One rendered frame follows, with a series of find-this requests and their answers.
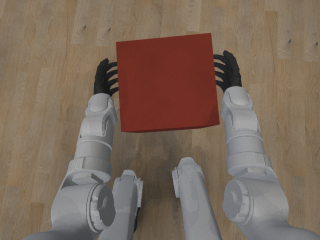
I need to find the robot left hand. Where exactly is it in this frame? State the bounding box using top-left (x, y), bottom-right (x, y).
top-left (93, 58), bottom-right (119, 97)

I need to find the robot left foot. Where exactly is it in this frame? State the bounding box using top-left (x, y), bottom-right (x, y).
top-left (133, 207), bottom-right (140, 233)

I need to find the left robot forearm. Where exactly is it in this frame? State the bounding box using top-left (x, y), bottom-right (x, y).
top-left (50, 93), bottom-right (118, 221)

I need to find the robot left thigh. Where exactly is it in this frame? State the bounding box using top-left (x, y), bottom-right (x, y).
top-left (98, 174), bottom-right (144, 240)

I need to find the right robot upper arm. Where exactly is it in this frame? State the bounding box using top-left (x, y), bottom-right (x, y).
top-left (222, 177), bottom-right (320, 240)

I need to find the carton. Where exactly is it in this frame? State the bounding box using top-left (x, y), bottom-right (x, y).
top-left (116, 33), bottom-right (220, 133)

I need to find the right robot forearm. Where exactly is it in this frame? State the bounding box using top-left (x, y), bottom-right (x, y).
top-left (220, 86), bottom-right (289, 214)

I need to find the robot right hand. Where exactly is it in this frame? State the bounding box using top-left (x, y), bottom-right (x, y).
top-left (213, 50), bottom-right (242, 94)

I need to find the left robot upper arm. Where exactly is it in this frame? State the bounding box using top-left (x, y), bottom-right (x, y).
top-left (22, 182), bottom-right (116, 240)

